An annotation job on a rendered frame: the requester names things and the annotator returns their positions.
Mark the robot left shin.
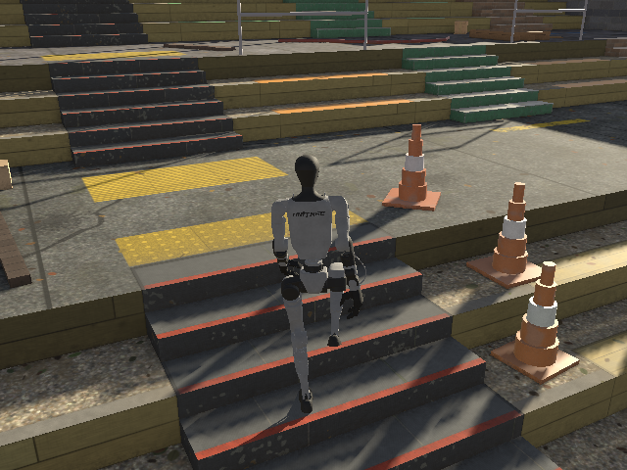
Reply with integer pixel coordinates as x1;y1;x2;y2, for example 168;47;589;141
291;332;310;400

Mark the right robot upper arm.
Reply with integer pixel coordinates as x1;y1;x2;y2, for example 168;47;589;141
329;196;350;252

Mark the left robot upper arm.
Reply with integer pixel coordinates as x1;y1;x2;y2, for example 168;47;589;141
271;198;289;252

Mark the robot right hand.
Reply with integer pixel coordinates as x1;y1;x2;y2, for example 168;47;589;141
340;288;363;319

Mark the robot right forearm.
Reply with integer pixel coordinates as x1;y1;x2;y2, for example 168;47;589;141
340;237;361;291

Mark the robot left hand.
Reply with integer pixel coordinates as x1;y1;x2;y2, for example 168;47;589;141
279;259;303;276

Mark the left robot thigh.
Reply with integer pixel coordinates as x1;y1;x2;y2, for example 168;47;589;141
281;275;308;349

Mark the robot left forearm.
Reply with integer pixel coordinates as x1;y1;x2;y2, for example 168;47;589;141
272;239;289;266

